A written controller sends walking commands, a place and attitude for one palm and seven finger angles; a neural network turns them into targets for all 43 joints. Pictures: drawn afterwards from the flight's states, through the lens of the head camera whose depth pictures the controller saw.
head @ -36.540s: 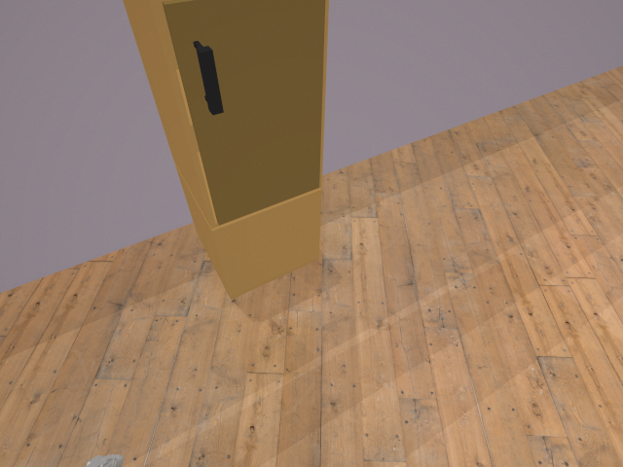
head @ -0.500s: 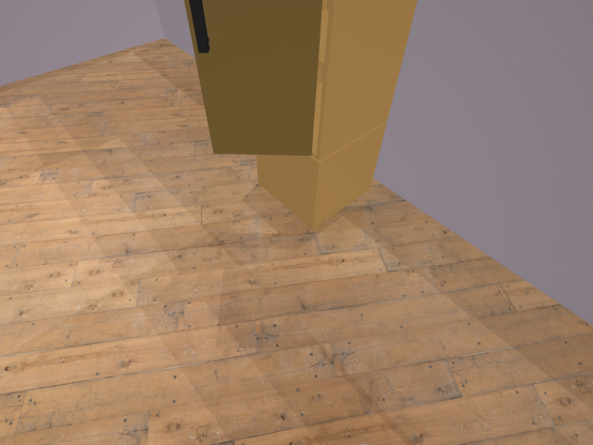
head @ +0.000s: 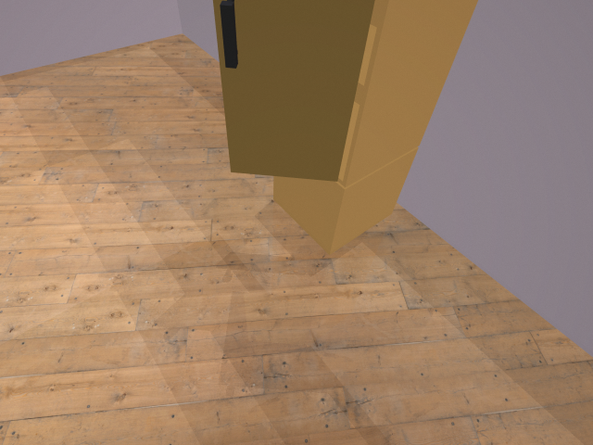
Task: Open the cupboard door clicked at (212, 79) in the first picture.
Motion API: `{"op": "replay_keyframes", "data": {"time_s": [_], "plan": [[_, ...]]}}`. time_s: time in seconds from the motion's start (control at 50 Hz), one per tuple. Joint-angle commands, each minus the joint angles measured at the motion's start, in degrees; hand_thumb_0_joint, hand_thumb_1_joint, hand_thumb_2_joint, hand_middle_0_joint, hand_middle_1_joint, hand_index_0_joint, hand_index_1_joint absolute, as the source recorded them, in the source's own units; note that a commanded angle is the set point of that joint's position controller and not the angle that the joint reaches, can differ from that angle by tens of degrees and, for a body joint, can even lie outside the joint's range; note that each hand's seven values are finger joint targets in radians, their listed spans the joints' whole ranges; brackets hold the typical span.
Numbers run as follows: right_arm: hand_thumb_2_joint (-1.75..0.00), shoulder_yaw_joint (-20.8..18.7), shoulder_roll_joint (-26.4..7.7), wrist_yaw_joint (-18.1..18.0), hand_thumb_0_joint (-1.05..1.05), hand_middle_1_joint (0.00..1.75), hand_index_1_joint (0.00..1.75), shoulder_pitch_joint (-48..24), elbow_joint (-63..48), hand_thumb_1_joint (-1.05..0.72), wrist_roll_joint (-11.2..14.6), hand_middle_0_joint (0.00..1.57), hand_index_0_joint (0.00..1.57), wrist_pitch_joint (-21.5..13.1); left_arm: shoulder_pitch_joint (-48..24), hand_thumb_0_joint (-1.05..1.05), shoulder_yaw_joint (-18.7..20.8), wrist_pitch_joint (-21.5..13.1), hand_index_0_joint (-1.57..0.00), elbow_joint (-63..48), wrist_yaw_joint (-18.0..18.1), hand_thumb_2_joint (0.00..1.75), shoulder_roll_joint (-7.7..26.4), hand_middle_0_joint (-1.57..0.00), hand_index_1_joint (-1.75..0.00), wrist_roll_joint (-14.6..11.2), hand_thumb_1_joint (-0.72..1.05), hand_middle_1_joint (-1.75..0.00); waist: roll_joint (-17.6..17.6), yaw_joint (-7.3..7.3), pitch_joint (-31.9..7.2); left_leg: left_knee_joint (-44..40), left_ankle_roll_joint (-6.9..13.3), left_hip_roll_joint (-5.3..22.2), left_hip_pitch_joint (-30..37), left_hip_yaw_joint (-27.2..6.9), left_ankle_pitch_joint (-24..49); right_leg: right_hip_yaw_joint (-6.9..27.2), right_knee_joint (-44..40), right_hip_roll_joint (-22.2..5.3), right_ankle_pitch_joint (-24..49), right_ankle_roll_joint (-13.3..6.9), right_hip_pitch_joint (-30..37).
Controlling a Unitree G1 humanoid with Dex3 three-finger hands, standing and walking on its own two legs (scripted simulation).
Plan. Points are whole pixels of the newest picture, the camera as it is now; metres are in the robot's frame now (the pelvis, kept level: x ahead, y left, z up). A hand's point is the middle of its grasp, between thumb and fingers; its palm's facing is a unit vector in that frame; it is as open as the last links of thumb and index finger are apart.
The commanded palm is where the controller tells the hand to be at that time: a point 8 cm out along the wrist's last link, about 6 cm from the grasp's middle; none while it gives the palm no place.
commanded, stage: take the last steps up to it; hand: left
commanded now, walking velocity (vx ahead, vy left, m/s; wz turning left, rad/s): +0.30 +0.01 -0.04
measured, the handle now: (231, 32) +0.90 +0.22 +0.12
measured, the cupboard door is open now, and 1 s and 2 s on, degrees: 48 48 48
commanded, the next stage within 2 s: come to a stop and stand still in 0.62 s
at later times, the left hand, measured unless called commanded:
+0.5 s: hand (205, 366) +0.26 +0.17 -0.15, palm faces +0.05 -0.98 -0.19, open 7.2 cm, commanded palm none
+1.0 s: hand (209, 300) +0.39 +0.19 -0.17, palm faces -0.01 -0.98 -0.21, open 7.3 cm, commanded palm none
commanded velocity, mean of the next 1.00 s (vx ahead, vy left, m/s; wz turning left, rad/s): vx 0.08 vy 0.00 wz -0.01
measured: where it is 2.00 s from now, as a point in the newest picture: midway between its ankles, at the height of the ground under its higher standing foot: (289, 426)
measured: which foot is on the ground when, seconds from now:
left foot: down 0.00-0.32, up 0.34-0.60, down 0.62-1.00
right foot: up 0.00-0.30, down 0.32-0.64, up 0.66-0.88, down 0.90-1.00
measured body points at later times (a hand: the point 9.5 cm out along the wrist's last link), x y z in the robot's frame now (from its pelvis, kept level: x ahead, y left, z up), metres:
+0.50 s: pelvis +0.18 -0.01 +0.01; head +0.20 -0.01 +0.46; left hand +0.25 +0.22 -0.14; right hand +0.16 -0.24 -0.15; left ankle +0.18 +0.11 -0.68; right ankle +0.18 -0.12 -0.73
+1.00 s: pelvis +0.32 +0.00 +0.00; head +0.35 +0.00 +0.45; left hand +0.39 +0.24 -0.15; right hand +0.33 -0.22 -0.16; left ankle +0.30 +0.12 -0.73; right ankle +0.34 -0.12 -0.73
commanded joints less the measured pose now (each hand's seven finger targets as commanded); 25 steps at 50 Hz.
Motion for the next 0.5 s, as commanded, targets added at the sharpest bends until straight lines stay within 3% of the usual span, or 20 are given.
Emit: {"op": "replay_keyframes", "data": {"time_s": [0.0, 0.06, 0.18, 0.24, 0.26, 0.28, 0.3, 0.32, 0.34, 0.36, 0.4, 0.42, 0.48], "plan": [[-0.90, -0.90, -7.48, -1.36, 0.00, 0.30, 0.30, 10.24, 1.35, -0.90, 0.00, 0.20, 0.20, -0.54, -7.50, 0.00, 0.52, -2.13, -0.20, -7.45, -0.63, 0.90, 1.62, -0.20, -0.30, 0.27, 0.90, -0.30, 8.63, -2.80, 1.12, -24.48, 6.64, 17.00, 10.94, -18.77, -3.28, 2.56, 8.84, -2.97, 6.35, -0.43, -18.07], [-0.90, -0.81, -7.02, -1.32, 0.00, 0.30, 0.30, 9.80, 2.17, -0.90, 0.14, 0.20, 0.20, -0.92, -7.08, 0.00, 0.37, -1.45, -0.20, -7.35, -0.89, 0.90, 0.90, -0.20, -0.30, 0.17, 0.90, -0.30, 7.94, -1.60, -0.29, -24.79, 6.60, 14.56, 10.79, -12.06, 3.13, 0.74, -1.77, -2.14, 9.17, 0.01, -12.83], [-0.90, -0.93, -7.96, -0.76, 0.00, 0.30, 0.30, 10.31, 3.57, -0.90, -0.09, 0.20, 0.20, 0.00, -12.66, 0.00, 0.52, -1.35, -0.20, -9.67, -1.02, 0.90, 1.86, -0.20, -0.30, 0.25, 0.90, -0.30, 7.55, -1.90, 2.07, -24.01, 6.59, 13.57, 10.38, -9.31, 0.73, -2.39, -17.69, 0.45, 11.70, 0.09, -5.78], [-0.90, -0.68, -7.06, -0.65, 0.00, 0.30, 0.30, 10.00, 4.22, -0.90, 0.02, 0.20, 0.20, 0.45, -9.83, 0.00, 1.04, -1.69, -0.20, -8.68, -0.77, 0.90, 3.36, -0.20, -0.30, 0.30, 0.90, -0.30, 5.55, 0.26, 2.03, -17.33, 4.04, 10.97, 7.34, -7.08, 0.79, -3.77, -25.44, 2.77, 15.16, -0.58, 4.65], [-0.90, -0.34, -6.09, -0.61, 0.00, 0.30, 0.30, 9.29, 4.04, -0.90, 0.30, 0.20, 0.20, 0.42, -5.74, 0.00, 1.62, -1.96, -0.20, -7.45, -0.54, 0.90, 5.08, -0.20, -0.30, 0.38, 0.90, -0.30, 3.13, 2.37, 1.58, -10.48, 2.34, 8.06, 2.95, -4.41, 0.89, -1.76, -28.54, 1.90, 14.86, -1.54, 12.38], [-0.90, 0.10, -4.15, -0.33, 0.00, 0.30, 0.30, 9.24, 3.28, -0.90, 0.83, 0.20, 0.20, 0.34, 0.57, 0.00, 2.51, -2.67, -0.20, -5.60, -0.20, 0.90, 8.86, -0.20, -0.30, 0.62, 0.90, -0.30, -5.45, 4.82, -1.43, 2.77, -0.38, 2.44, -6.20, 0.69, -3.21, 9.77, -33.32, -6.55, 10.96, -5.40, 23.49], [-0.90, 0.27, -3.18, 0.15, 0.00, 0.30, 0.30, 8.36, 1.64, -0.90, 1.01, 0.20, 0.20, 0.61, 6.80, 0.00, 3.56, -2.83, -0.20, -3.93, 0.22, 0.90, 14.17, -0.20, -0.30, 0.03, 0.90, -0.30, -16.30, 6.33, -3.42, 19.14, -2.27, -2.49, -16.53, 2.37, -19.78, 26.85, -42.59, -18.37, 7.91, -11.71, 29.59], [-0.90, -0.27, -5.38, 0.04, 0.00, 0.30, 0.30, 5.56, 0.90, -0.90, 0.90, 0.20, 0.20, 1.02, 5.79, 0.00, 3.29, -2.81, -0.20, -4.54, 0.90, 0.90, 12.98, -0.20, -0.30, -0.47, 0.90, -0.30, -12.67, 6.33, -2.19, 28.21, -1.96, 0.47, -18.31, -4.88, -19.94, 30.03, -45.94, -19.73, -0.26, -13.90, 24.08], [-0.90, -0.83, -5.19, 0.13, 0.00, 0.30, 0.30, 3.13, 0.43, -0.90, 0.89, 0.20, 0.20, 1.22, 1.62, 0.00, 2.81, -2.65, -0.20, -5.56, 1.49, 0.90, 10.16, -0.20, -0.30, -0.39, 0.90, -0.30, -11.26, 4.51, 1.19, 31.14, -1.93, 2.63, -19.94, -7.21, -15.16, 26.90, -47.04, -18.34, -2.58, -13.07, 19.26], [-0.90, -0.77, -4.88, 0.24, 0.00, 0.30, 0.30, 2.57, 0.50, -0.90, 0.65, 0.20, 0.20, 1.42, -1.94, 0.00, 2.06, -2.71, -0.20, -6.91, 1.68, 0.90, 7.88, -0.20, -0.30, -0.39, 0.90, -0.30, -7.87, 2.67, 2.62, 29.64, -2.45, 4.62, -18.67, -8.59, -11.08, 21.56, -47.39, -16.73, -0.21, -11.96, 14.22], [-0.90, -0.36, -2.64, 0.56, 0.00, 0.30, 0.30, 4.86, 1.76, -0.90, 0.34, 0.20, 0.20, 2.11, -4.86, 0.00, 1.43, -3.58, -0.20, -7.55, 1.60, 0.90, 5.69, -0.20, -0.30, -0.22, 0.90, -0.30, -4.63, -0.14, 0.85, 23.52, -3.56, 5.29, -11.25, -6.96, -6.98, 11.97, -47.59, -13.76, 9.47, -10.06, 8.11], [-0.90, -0.21, -1.50, 0.76, 0.00, 0.30, 0.30, 5.60, 2.12, -0.90, 0.35, 0.20, 0.20, 2.31, -5.08, 0.00, 1.44, -3.93, -0.20, -7.24, 1.41, 0.90, 5.67, -0.20, -0.30, -0.12, 0.90, -0.30, -4.24, -0.71, 0.22, 19.04, -3.95, 4.73, -8.71, -5.62, -6.25, 9.02, -47.35, -12.23, 12.79, -9.60, 7.20], [-0.90, 0.03, 0.36, 1.30, 0.00, 0.30, 0.30, 4.73, 1.51, -0.90, 0.34, 0.20, 0.20, 1.94, -3.67, 0.00, 2.10, -4.31, -0.20, -5.89, 0.99, 0.90, 6.40, -0.20, -0.30, 0.11, 0.90, -0.30, -2.71, -0.19, -0.64, 6.49, -4.32, 2.49, -4.60, -2.64, -3.61, 6.07, -45.28, -10.36, 16.75, -9.58, 8.30]]}}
